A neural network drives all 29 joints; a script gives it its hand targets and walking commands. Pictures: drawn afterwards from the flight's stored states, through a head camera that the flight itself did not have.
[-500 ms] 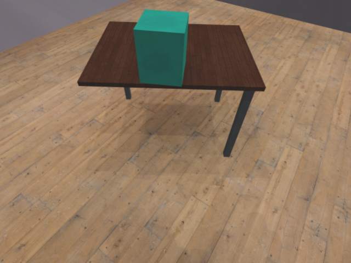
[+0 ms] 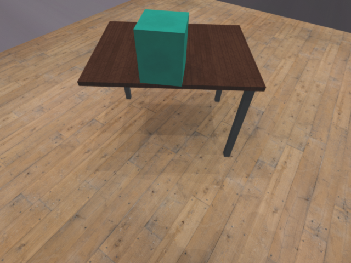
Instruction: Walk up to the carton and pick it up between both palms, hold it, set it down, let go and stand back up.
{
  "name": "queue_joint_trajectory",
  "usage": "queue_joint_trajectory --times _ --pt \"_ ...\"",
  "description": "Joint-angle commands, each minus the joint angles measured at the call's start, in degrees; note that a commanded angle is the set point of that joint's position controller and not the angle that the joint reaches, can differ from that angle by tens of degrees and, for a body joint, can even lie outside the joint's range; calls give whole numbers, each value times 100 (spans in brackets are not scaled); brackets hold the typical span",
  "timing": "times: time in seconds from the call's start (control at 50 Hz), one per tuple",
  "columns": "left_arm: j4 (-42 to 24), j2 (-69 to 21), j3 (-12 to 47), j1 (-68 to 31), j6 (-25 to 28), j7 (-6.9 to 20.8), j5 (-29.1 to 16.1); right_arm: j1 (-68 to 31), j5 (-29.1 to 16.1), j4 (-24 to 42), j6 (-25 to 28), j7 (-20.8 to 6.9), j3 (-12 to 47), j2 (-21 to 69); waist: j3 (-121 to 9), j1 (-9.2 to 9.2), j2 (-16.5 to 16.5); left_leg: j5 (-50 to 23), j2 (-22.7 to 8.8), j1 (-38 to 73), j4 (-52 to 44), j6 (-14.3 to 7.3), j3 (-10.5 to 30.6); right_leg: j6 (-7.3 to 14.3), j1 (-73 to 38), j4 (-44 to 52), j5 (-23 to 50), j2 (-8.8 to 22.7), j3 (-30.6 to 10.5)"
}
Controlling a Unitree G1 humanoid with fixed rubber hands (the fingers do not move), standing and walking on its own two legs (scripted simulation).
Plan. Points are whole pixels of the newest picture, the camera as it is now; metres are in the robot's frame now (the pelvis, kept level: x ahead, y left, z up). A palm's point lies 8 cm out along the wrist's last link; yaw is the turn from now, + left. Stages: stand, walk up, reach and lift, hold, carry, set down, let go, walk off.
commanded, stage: stand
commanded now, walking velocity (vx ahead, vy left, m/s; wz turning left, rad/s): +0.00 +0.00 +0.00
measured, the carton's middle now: (163, 48) +0.98 +0.08 -0.01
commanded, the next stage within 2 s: walk up in 1.82 s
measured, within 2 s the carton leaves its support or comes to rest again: neither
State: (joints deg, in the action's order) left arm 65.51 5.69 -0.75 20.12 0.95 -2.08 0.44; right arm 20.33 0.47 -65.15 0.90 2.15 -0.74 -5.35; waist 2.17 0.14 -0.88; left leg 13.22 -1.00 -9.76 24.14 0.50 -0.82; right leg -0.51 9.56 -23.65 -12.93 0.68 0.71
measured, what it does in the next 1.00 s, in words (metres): stands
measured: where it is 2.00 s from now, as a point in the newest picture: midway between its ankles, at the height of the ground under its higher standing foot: outside the picture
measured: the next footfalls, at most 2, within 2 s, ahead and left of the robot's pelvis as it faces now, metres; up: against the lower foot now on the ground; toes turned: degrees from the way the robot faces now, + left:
none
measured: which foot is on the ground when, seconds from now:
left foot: down 0.00-1.00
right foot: down 0.00-1.00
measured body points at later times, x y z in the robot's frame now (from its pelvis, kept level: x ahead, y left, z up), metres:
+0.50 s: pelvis +0.00 +0.00 +0.00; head +0.01 +0.01 +0.45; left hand -0.04 +0.20 -0.17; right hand -0.04 -0.20 -0.16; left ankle +0.00 +0.12 -0.74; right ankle +0.00 -0.12 -0.74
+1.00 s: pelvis +0.00 +0.00 +0.00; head +0.01 +0.01 +0.45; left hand -0.04 +0.20 -0.17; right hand -0.04 -0.20 -0.16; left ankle +0.00 +0.12 -0.74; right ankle +0.00 -0.12 -0.74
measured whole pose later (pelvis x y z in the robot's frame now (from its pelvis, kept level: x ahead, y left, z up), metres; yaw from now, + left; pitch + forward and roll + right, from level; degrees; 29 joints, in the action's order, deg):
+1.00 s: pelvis +0.00 +0.00 +0.00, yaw +0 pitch -1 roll +0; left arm 65.5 5.7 -0.7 20.2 1.0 -2.0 0.4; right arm 20.4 0.4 -65.2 1.0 2.1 -0.7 -5.4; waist 2.2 0.1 -0.9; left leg 13.2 -1.1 -9.6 24.0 0.5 -1.0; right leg -0.6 9.4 -23.5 -12.9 0.8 0.9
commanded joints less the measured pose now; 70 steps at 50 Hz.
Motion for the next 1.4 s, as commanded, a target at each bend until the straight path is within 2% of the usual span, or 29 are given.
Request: queue_joint_trajectory --times 0.0,1.38 --pt "-6 331 -44 510 19 -10 0 531 -1 9 19 12 -61 -378 359 1 69 -467 -387 -153 -459 -64 279 108 227 441 408 413 -252" --pt "-3 332 -42 523 25 -3 -3 553 -5 2 28 6 -55 -378 377 0 78 -476 -399 -156 -475 -53 249 91 209 451 424 428 -212"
